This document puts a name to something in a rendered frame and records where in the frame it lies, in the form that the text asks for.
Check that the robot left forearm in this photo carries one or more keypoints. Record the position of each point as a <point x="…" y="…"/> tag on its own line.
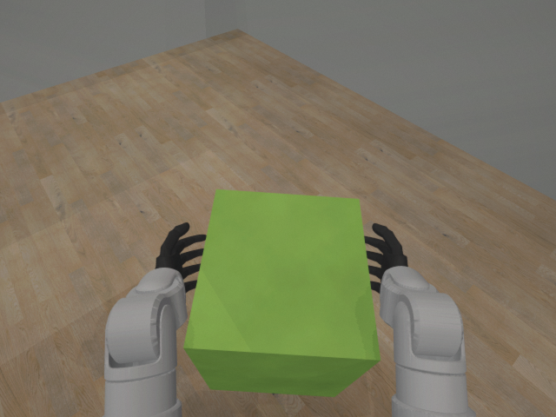
<point x="140" y="348"/>

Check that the robot left hand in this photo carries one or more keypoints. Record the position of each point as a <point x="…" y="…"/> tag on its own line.
<point x="170" y="256"/>

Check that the robot right forearm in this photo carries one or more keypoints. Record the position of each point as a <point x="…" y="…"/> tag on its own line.
<point x="429" y="347"/>

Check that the carton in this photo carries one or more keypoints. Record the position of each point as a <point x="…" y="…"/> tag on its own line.
<point x="283" y="301"/>

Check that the robot right hand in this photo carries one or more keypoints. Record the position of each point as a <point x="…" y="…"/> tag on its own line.
<point x="391" y="250"/>

